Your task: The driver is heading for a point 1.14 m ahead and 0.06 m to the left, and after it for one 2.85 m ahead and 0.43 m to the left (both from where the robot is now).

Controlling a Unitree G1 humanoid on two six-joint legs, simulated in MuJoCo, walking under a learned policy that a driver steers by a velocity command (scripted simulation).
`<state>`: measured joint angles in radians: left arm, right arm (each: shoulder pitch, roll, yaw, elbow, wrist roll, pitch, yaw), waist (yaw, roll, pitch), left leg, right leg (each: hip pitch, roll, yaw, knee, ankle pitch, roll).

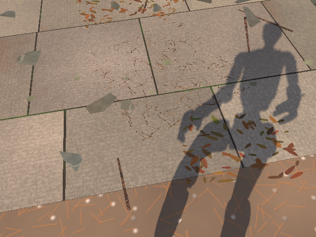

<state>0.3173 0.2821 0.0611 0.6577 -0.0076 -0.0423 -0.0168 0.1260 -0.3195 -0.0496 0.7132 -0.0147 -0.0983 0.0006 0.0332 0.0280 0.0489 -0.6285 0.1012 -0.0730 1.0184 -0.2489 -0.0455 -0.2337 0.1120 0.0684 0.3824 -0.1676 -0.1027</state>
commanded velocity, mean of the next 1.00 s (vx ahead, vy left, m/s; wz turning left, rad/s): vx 0.41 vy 0.00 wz -0.22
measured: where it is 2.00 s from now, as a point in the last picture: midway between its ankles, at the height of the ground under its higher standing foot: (186, 203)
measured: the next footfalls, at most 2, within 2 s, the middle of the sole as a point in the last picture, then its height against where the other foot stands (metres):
left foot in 0.26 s outside the picture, level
right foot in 0.74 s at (214, 211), level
